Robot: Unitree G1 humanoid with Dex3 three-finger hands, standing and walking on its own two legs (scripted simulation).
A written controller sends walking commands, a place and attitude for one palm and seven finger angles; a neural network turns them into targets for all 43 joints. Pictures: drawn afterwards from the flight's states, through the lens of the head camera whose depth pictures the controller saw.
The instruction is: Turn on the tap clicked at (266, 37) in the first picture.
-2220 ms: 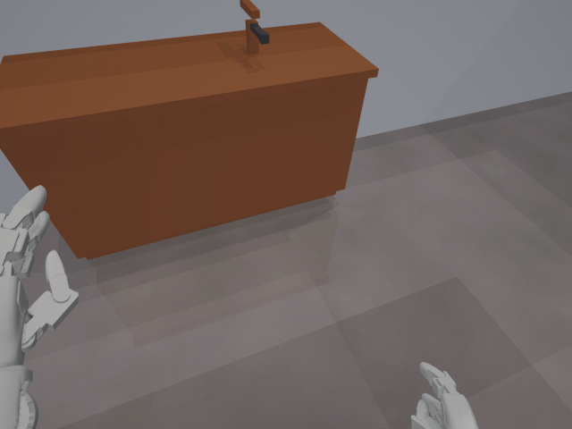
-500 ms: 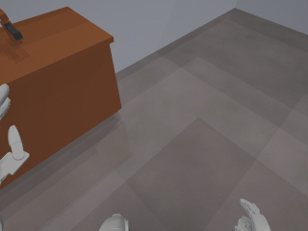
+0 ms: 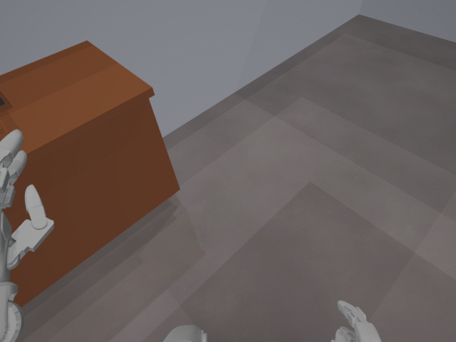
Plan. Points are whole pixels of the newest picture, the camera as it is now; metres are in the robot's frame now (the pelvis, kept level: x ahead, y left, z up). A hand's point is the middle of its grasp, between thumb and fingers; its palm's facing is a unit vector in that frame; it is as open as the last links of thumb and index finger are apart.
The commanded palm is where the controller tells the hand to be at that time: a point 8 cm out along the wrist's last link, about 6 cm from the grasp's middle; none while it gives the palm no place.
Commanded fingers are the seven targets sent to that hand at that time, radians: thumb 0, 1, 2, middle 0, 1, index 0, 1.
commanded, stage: turn to face it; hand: left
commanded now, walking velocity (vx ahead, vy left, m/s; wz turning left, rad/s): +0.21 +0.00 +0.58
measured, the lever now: out of the picture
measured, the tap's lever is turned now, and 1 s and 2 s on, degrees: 0 0 0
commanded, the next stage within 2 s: take the last steps up to it in 0.72 s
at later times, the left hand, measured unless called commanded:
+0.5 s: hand (57, 180) +0.28 +0.23 +0.20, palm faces +0.51 -0.72 -0.47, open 7.5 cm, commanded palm +0.22 +0.27 +0.19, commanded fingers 0.00 0.90 0.90 -0.20 -0.30 -0.20 -0.30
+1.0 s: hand (28, 231) +0.21 +0.24 +0.20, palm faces +0.69 -0.61 -0.39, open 7.5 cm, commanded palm +0.14 +0.26 +0.19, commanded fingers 0.00 0.90 0.90 -0.20 -0.30 -0.20 -0.30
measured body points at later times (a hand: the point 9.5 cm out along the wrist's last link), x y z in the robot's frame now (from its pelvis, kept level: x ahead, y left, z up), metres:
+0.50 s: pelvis +0.11 -0.03 +0.00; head +0.15 -0.03 +0.45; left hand +0.24 +0.27 +0.23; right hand +0.33 -0.19 -0.08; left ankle +0.15 +0.12 -0.72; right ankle +0.15 -0.16 -0.71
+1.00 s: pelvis +0.10 -0.06 +0.01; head +0.11 -0.04 +0.46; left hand +0.17 +0.27 +0.22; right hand +0.34 -0.22 -0.06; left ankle +0.06 +0.04 -0.72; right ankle +0.14 -0.18 -0.67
